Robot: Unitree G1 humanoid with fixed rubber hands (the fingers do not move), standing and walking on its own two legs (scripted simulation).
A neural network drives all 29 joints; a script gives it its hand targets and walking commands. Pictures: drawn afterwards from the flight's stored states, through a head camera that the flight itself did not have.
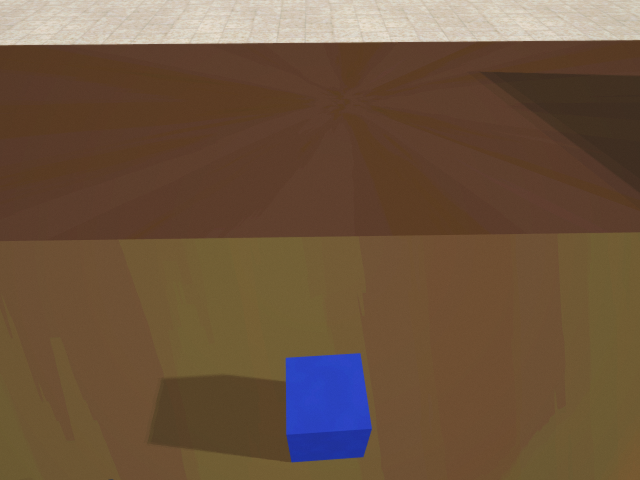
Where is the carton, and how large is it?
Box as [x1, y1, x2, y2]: [286, 353, 371, 461]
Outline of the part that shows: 359,353 286,358 286,435 291,461 363,456 371,426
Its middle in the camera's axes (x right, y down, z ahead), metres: +0.02 +0.49 +1.10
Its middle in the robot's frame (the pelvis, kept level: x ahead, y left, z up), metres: +0.46 +0.00 -0.66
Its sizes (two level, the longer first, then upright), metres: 0.210 0.200 0.250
